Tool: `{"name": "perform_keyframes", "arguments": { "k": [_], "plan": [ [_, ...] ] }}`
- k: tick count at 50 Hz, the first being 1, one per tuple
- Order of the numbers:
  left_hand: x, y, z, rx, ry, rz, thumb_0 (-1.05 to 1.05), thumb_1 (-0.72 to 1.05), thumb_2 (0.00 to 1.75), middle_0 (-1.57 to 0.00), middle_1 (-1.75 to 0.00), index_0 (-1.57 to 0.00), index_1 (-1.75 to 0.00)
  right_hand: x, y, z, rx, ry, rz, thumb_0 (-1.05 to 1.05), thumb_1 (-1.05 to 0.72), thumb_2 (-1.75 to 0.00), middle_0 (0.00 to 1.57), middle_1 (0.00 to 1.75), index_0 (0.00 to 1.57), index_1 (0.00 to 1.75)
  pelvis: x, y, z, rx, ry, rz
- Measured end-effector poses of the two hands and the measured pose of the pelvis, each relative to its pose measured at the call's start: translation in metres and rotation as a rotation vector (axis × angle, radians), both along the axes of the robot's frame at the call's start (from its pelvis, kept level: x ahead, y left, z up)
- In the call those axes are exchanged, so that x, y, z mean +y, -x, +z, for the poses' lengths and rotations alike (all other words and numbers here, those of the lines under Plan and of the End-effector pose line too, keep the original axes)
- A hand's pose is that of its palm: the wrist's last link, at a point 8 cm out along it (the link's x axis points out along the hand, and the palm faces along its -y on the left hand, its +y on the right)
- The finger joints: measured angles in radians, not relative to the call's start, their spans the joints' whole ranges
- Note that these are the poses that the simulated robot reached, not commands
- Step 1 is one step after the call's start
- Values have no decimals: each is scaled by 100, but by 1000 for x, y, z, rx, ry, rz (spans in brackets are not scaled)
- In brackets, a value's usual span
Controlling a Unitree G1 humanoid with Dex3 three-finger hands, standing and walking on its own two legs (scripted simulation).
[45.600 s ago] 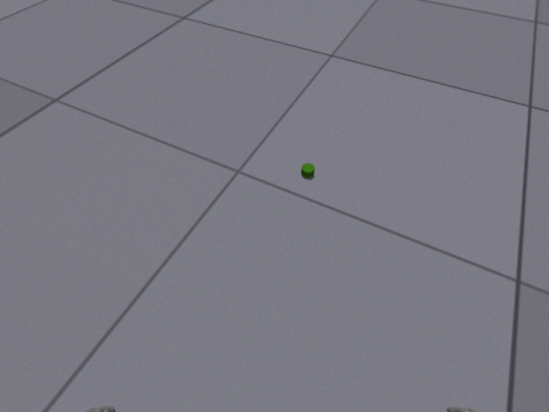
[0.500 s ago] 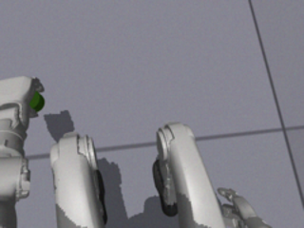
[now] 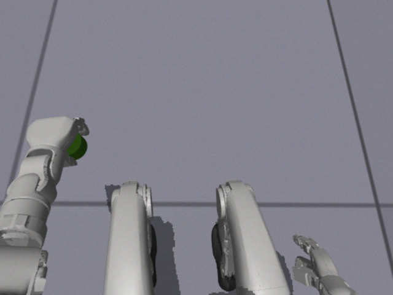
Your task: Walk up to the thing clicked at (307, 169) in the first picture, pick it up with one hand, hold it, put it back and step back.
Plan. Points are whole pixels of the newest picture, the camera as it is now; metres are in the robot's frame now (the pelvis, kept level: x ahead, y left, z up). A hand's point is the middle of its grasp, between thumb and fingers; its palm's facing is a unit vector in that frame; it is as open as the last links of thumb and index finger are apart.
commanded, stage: lift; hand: left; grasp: from above
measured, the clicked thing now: (69, 145) +0.41 +0.29 -0.13
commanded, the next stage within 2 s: hold in 1.04 s
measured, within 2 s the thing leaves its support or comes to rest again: neither
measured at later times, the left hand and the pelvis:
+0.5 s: hand (4, 130) +0.34 +0.27 +0.11, palm faces -0.42 -0.12 -0.90, open 8.4 cm; pelvis +0.03 +0.00 +0.19, yaw +4 degrees
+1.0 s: hand out of the picture +0.37 +0.25 +0.21, palm faces -0.43 -0.12 -0.90, open 8.4 cm; pelvis +0.07 +0.00 +0.29, yaw +4 degrees
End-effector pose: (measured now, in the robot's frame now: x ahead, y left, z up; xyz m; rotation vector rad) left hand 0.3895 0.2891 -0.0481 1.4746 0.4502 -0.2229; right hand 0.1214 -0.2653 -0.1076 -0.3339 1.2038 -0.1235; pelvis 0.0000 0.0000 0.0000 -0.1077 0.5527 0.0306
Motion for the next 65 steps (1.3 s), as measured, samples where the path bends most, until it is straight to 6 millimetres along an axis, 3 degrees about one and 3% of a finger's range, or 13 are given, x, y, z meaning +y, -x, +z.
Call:
{"name": "perform_keyframes", "arguments": {
  "k": [17,28,36,46,65],
  "plan": [
    [-11,39,152,3,18,36,0,24,36,-76,-49,-79,-46,21,-36,135,-137,-28,-39,1,-91,-90,20,30,20,30,5,-16,132,-129,-31,36],
    [-17,40,232,25,1,46,0,24,36,-76,-49,-80,-46,20,-41,207,-185,-39,-70,1,-91,-90,20,30,20,30,4,-34,205,-232,-61,41],
    [-30,37,266,35,15,33,0,25,34,-77,-48,-80,-45,15,-41,243,-177,-35,-89,1,-91,-90,20,30,20,30,3,-50,244,-288,-77,39],
    [-36,18,304,13,-4,42,0,24,34,-78,-47,-82,-44,11,-43,273,-164,-44,-110,1,-90,-90,20,30,20,30,2,-64,276,-346,-93,35],
    [-34,4,348,14,-8,13,0,22,36,-80,-46,-83,-43,14,-72,305,-198,-62,-111,1,-90,-90,20,30,20,30,5,-86,308,-418,-109,29]
  ]
}}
